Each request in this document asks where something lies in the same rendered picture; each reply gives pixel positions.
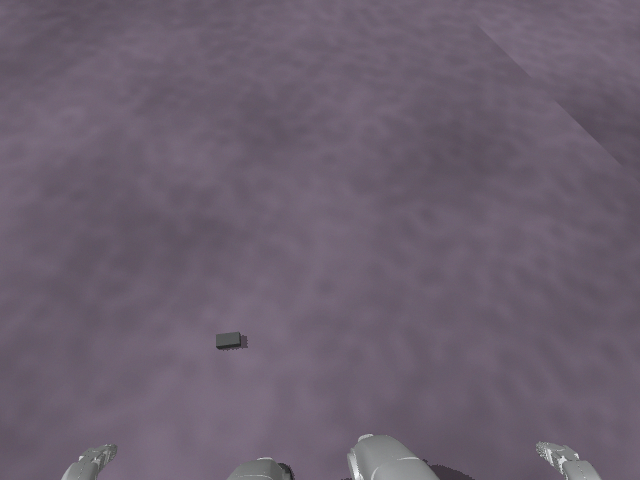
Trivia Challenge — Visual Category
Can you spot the left robot foot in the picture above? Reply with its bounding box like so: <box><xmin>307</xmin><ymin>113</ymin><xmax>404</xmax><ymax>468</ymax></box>
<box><xmin>277</xmin><ymin>463</ymin><xmax>293</xmax><ymax>480</ymax></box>

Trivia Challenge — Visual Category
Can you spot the small box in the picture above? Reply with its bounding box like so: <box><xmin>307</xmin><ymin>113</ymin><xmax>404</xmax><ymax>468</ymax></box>
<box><xmin>216</xmin><ymin>332</ymin><xmax>241</xmax><ymax>349</ymax></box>

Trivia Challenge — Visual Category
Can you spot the left robot hand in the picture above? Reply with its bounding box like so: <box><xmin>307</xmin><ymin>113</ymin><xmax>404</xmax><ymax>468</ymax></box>
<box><xmin>61</xmin><ymin>444</ymin><xmax>117</xmax><ymax>480</ymax></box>

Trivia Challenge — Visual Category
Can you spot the right robot hand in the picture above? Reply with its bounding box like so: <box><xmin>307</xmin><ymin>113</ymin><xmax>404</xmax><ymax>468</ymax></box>
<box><xmin>536</xmin><ymin>442</ymin><xmax>602</xmax><ymax>480</ymax></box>

